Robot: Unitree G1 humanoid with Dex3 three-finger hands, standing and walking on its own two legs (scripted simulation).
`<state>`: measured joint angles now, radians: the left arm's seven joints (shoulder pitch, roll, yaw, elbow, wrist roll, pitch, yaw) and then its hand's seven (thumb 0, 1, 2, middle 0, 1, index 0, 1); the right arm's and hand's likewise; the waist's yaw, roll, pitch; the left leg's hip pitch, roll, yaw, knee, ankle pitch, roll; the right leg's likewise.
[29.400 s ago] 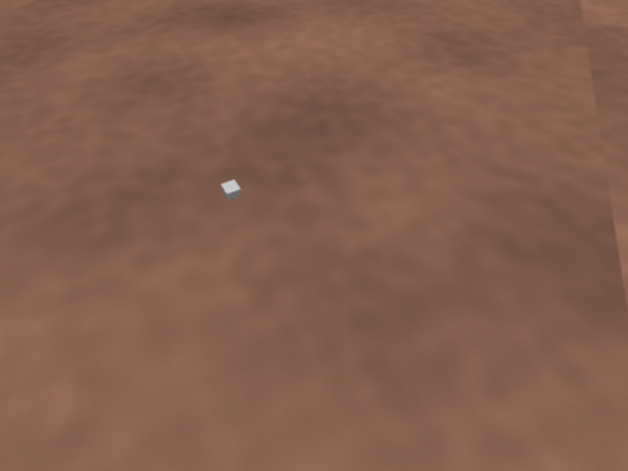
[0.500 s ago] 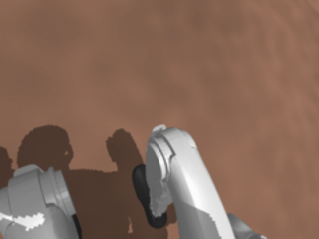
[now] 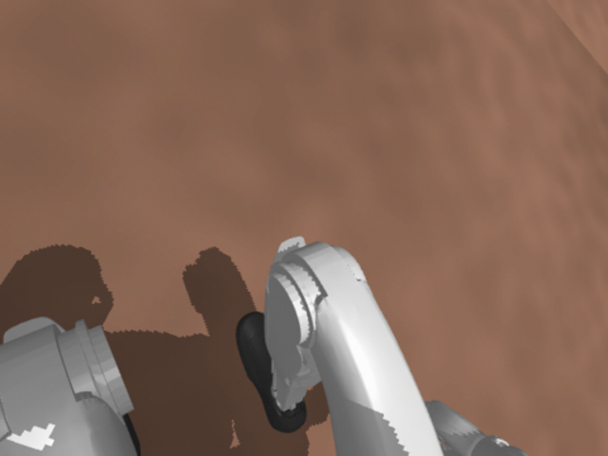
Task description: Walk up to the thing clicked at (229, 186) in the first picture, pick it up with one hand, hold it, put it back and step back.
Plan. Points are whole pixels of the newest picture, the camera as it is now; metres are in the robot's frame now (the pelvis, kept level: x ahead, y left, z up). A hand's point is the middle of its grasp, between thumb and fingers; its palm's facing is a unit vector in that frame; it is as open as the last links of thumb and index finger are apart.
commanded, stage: close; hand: left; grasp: from above
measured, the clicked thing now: out of the picture +0.41 +0.34 -0.28
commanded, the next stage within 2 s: settle in 1.54 s
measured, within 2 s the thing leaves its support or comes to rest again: leaves its support in 1.94 s
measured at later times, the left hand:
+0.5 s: hand out of the picture +0.41 +0.34 -0.26, palm faces -0.40 -0.19 -0.90, open 12.3 cm
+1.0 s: hand out of the picture +0.41 +0.34 -0.25, palm faces -0.42 -0.18 -0.89, open 10.2 cm
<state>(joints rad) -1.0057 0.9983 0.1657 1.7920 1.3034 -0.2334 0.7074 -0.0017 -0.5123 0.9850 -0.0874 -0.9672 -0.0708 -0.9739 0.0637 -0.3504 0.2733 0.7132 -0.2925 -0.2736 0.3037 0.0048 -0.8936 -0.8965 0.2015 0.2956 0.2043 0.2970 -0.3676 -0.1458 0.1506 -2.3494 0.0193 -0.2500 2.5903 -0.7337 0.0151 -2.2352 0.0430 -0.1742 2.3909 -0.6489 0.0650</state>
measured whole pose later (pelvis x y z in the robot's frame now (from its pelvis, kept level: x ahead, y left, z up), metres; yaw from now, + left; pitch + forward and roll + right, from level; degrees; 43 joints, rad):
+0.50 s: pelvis +0.00 +0.00 +0.00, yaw -1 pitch +25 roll -16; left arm -0.99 1.01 0.14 1.76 1.28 -0.26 0.70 0.00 -0.19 0.73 -0.31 -0.82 -0.32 -0.80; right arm 0.05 -0.35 0.30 0.71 -0.29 -0.30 0.32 0.00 -0.89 -0.89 0.20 0.30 0.20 0.30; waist -0.35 -0.16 0.18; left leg -2.33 0.02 -0.27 2.59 -0.74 0.01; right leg -2.21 0.05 -0.19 2.38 -0.65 0.07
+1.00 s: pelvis -0.01 +0.00 +0.00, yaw -1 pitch +25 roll -15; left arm -0.99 1.03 0.11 1.77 1.26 -0.27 0.68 0.00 0.08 0.46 -0.51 -0.58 -0.59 -0.57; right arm 0.06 -0.35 0.32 0.69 -0.28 -0.29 0.31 0.01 -0.89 -0.89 0.20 0.29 0.20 0.30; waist -0.35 -0.16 0.19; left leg -2.32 0.02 -0.27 2.58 -0.73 0.01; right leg -2.21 0.05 -0.19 2.37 -0.63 0.07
